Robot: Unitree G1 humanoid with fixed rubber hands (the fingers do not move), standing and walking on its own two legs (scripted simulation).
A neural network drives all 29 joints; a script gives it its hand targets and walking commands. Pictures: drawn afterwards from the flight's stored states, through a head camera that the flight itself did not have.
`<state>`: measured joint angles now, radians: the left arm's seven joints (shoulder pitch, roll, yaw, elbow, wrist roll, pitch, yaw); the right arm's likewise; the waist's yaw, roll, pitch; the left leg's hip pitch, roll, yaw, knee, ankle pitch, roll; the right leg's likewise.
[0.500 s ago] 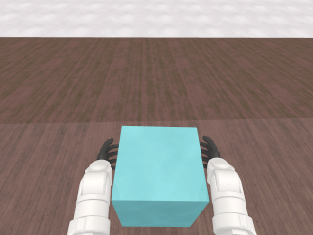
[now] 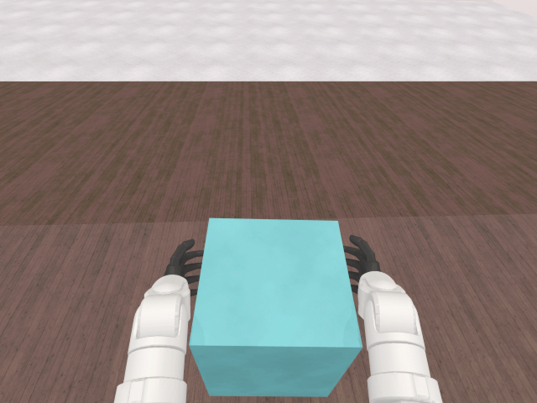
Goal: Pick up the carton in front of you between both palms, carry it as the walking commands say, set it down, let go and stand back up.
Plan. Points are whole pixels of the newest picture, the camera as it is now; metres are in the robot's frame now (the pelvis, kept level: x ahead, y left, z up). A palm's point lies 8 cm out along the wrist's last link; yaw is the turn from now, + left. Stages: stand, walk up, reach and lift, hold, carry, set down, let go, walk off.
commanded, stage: hold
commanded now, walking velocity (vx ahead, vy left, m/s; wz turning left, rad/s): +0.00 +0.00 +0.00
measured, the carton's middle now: (271, 311) +0.28 +0.00 -0.03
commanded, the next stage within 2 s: carry in 0.56 s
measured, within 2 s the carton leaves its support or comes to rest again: neither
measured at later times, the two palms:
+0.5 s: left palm (175, 284) +0.28 +0.15 +0.04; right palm (367, 280) +0.28 -0.15 +0.05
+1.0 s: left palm (191, 218) +0.39 +0.13 +0.09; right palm (367, 216) +0.39 -0.17 +0.09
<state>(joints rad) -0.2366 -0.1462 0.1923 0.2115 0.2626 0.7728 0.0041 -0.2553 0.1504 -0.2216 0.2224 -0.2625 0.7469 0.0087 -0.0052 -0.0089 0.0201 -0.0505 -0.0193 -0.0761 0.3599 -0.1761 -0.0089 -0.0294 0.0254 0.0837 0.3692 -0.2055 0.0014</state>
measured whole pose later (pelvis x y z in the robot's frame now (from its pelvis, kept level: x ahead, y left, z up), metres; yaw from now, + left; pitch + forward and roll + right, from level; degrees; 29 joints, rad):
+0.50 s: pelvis -0.01 +0.00 +0.00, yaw +0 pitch -8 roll +0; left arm -0.27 -0.15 0.22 0.23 0.28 0.77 0.00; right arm -0.29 0.16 -0.25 0.25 -0.28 0.74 0.02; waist 0.00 -0.01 0.03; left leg -0.07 -0.02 -0.07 0.38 -0.18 -0.01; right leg -0.05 0.02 0.09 0.39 -0.21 0.01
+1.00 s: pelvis +0.12 -0.01 -0.01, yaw -2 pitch +5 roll +2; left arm -0.12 -0.13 0.08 -0.33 0.09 1.12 0.10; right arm -0.14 0.13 -0.11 -0.32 -0.09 1.09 -0.08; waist 0.01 -0.04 -0.15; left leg -0.35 -0.01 0.19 0.43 -0.25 0.01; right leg -0.14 -0.04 0.00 0.45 -0.39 0.00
